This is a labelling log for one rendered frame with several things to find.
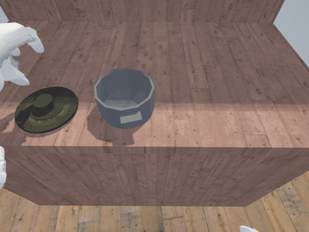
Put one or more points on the left robot hand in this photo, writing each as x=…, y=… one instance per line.
x=15, y=35

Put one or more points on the knob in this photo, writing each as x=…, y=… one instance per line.
x=43, y=102

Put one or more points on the table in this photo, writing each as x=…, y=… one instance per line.
x=230, y=122

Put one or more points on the lid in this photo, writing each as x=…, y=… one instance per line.
x=29, y=119

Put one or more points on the pot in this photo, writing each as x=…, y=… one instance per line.
x=125, y=97

